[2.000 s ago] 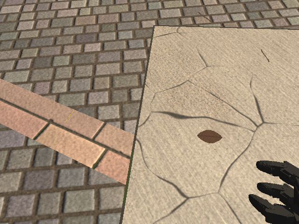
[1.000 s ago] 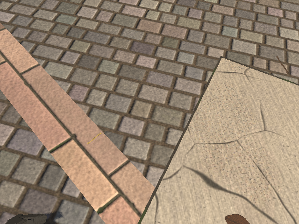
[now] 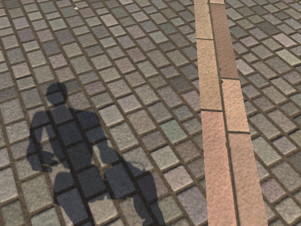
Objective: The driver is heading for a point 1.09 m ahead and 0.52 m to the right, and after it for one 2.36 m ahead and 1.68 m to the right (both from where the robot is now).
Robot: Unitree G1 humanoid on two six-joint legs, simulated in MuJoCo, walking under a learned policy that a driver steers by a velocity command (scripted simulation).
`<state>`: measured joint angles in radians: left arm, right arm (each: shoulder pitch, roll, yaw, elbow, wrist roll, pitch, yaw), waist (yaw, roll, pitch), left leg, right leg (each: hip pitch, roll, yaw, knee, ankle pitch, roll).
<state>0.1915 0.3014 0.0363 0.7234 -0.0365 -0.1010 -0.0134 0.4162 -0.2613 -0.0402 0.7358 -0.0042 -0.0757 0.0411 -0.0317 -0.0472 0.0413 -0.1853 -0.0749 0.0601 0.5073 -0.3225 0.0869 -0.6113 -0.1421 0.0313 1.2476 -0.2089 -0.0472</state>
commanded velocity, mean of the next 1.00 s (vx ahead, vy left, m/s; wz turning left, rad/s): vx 0.28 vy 0.00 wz -0.75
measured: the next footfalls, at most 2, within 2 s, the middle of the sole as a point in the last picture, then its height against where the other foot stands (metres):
right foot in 0.24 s outside the picture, level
left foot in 0.70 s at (125, 205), level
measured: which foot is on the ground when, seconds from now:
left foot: down 0.00-0.24, up 0.26-0.68, down 0.70-1.00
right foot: up 0.00-0.22, down 0.24-0.70, up 0.72-1.00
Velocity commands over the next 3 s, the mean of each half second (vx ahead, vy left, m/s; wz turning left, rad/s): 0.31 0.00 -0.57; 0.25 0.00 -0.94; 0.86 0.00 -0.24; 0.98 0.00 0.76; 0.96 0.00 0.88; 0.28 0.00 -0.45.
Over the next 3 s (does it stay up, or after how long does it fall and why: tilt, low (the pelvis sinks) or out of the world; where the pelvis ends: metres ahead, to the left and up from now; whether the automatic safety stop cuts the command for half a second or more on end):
stays up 1.30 -0.87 0.00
